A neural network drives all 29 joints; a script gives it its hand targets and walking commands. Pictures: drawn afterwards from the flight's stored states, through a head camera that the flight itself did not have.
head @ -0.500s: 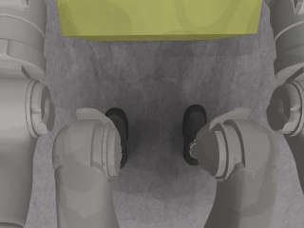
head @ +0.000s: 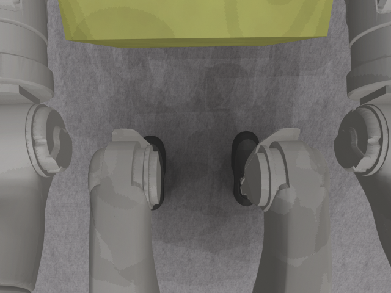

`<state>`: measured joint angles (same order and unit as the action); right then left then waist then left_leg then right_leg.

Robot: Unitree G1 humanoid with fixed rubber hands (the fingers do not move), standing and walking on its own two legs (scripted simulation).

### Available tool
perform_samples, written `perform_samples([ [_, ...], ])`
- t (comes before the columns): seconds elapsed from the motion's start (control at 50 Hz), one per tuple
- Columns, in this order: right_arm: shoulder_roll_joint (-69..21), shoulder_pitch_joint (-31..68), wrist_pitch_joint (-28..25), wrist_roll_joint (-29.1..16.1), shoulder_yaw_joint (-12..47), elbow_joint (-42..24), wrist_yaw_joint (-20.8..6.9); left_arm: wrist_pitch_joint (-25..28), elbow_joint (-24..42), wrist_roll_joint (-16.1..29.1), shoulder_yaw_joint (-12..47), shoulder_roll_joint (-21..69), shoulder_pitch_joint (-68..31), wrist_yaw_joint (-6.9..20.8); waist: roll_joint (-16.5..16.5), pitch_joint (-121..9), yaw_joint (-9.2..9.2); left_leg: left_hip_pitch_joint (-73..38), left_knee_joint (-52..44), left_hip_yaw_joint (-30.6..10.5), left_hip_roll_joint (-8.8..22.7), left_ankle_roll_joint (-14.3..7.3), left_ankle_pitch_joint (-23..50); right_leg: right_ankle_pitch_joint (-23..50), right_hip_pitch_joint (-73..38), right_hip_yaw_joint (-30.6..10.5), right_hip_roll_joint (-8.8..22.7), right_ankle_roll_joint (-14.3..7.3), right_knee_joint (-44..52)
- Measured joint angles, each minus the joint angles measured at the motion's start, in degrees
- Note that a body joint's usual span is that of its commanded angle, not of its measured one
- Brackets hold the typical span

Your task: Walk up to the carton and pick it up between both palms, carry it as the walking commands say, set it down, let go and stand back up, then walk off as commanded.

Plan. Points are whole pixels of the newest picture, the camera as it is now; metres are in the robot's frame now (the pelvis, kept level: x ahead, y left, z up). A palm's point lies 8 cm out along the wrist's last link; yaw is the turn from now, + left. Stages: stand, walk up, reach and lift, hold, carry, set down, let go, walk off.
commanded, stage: reach and lift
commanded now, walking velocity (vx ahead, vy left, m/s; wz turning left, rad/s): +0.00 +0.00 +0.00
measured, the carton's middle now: out of the picture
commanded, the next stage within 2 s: none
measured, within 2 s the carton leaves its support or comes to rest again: neither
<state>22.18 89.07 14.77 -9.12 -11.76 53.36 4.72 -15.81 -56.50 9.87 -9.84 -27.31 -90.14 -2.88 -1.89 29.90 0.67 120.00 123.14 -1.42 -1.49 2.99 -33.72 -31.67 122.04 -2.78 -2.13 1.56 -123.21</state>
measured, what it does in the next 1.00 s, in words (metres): rises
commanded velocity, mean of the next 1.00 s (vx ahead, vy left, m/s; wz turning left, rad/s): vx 0.00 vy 0.00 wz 0.00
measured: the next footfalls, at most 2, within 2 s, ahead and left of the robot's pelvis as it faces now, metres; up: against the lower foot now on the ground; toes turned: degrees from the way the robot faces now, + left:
none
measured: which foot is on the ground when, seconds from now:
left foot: down 0.00-1.00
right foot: down 0.00-1.00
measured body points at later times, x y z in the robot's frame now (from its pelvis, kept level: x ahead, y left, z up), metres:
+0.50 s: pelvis +0.00 +0.00 +0.04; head +0.37 +0.00 +0.28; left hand +0.59 +0.20 -0.08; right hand +0.59 -0.19 -0.08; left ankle +0.12 +0.13 -0.36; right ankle +0.13 -0.12 -0.36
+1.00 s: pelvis -0.03 +0.00 +0.09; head +0.34 +0.00 +0.34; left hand +0.57 +0.20 -0.02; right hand +0.56 -0.19 -0.01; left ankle +0.12 +0.13 -0.36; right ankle +0.13 -0.12 -0.36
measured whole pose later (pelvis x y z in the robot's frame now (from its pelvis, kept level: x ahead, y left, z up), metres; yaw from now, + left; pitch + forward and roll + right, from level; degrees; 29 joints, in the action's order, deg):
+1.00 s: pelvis -0.03 +0.00 +0.09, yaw +0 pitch +29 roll +1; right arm 16.4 84.6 25.9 1.7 -22.9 35.7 1.3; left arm -27.1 -40.1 -2.0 -21.0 -22.1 -86.4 1.3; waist -2.2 29.9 0.2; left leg 105.7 103.4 -3.0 -3.3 3.9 -26.5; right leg -24.9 107.2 -3.2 -3.2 1.7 -103.5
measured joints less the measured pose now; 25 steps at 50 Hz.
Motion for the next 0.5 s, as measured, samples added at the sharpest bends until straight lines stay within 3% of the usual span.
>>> perform_samples([
  [0.22, 0.08, 0.82, 3.30, 3.05, -3.52, -3.95, -1.16, -2.28, 2.55, -3.71, -2.54, 1.18, -1.56, 0.47, -0.17, 0.00, -0.07, -1.33, -2.59, -0.22, -0.32, -0.34, 0.81, 0.65, -1.86, 0.00, -0.19, 0.54, 3.00],
  [0.4, -1.12, -4.05, 5.68, 3.37, -4.01, -11.01, -1.12, -6.51, 11.18, -3.93, -2.88, 2.26, 3.08, -0.06, -0.21, 0.19, -0.38, -5.26, -5.33, -0.45, -0.74, -0.07, 0.14, -0.12, -5.78, -0.22, -0.47, 0.62, 5.59],
  [0.5, -2.63, -4.61, 6.07, 5.81, -6.90, -11.56, -1.99, -6.62, 10.61, -7.27, -6.79, 3.94, 2.94, 1.46, 0.67, -0.39, -0.47, -7.60, -7.72, -0.75, -1.19, 0.08, 0.81, 0.32, -8.33, -0.19, -0.43, 0.72, 7.96],
])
